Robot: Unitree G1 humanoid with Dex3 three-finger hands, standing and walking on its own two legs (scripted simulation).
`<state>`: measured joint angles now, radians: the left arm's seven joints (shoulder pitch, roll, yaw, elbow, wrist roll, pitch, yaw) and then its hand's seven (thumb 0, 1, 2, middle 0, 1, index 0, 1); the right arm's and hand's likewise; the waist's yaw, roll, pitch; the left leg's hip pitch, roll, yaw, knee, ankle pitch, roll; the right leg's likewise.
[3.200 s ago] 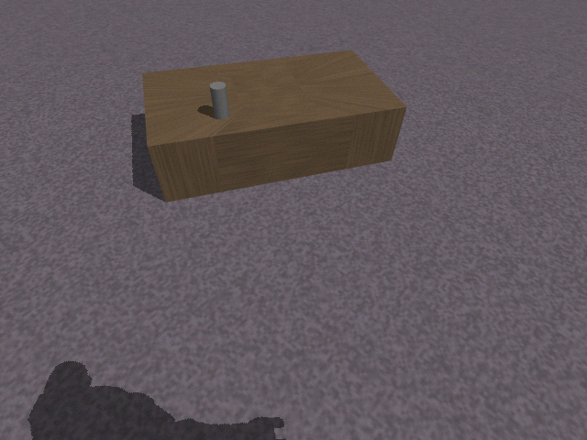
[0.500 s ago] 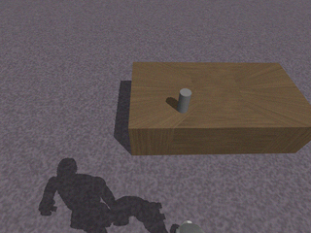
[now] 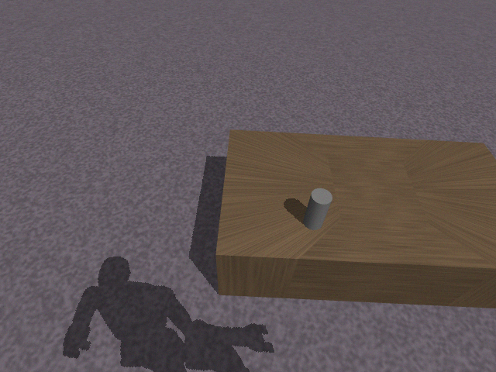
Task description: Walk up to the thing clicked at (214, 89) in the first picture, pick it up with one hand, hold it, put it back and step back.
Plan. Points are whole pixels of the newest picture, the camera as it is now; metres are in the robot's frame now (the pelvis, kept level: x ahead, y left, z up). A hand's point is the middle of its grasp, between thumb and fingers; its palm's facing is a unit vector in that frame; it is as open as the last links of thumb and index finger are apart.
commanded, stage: walk up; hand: right
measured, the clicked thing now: (317, 209) +0.70 -0.24 -0.35
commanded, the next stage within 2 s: stand in 2.00 s
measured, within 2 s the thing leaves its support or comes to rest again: neither
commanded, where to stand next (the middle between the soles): +0.25 -0.01 m, yaw -3 degrees
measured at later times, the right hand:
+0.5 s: hand out of the picture +0.17 -0.28 -0.16, palm faces +0.03 +0.94 -0.34, open 7.4 cm
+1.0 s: hand (377, 325) +0.25 -0.25 -0.14, palm faces -0.03 +0.93 -0.35, open 7.4 cm
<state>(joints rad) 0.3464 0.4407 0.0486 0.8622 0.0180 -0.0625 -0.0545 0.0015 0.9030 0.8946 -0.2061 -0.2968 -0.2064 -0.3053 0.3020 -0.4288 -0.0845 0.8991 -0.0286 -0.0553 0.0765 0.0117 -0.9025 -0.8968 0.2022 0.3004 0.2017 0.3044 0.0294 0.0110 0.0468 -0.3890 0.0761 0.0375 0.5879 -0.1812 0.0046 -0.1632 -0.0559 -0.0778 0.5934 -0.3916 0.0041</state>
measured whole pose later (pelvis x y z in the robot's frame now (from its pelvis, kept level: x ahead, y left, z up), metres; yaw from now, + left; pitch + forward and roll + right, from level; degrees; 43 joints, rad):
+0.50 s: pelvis +0.13 -0.01 -0.01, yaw -3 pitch -4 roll +1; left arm 0.20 0.38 0.03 0.88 0.01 -0.06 -0.02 0.00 0.91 0.89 -0.20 -0.30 -0.20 -0.30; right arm 0.29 -0.40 -0.03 0.89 0.01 -0.01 0.01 0.01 -0.90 -0.90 0.20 0.30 0.20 0.30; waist -0.01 0.03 0.12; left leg -0.30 0.03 0.02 0.94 -0.55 0.03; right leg -0.39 -0.04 -0.05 0.67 -0.21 -0.03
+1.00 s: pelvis +0.18 +0.01 +0.01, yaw -1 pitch -3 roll +0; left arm 0.12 0.37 0.00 1.12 -0.01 0.00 -0.02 0.00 0.91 0.89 -0.20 -0.30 -0.20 -0.30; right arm 0.12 -0.36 0.01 1.10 0.00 -0.02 0.01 0.01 -0.90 -0.90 0.20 0.30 0.20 0.30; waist 0.03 -0.02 0.06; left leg -0.20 0.02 0.02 0.49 -0.25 -0.01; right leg -0.24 -0.05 -0.05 0.46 -0.17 0.02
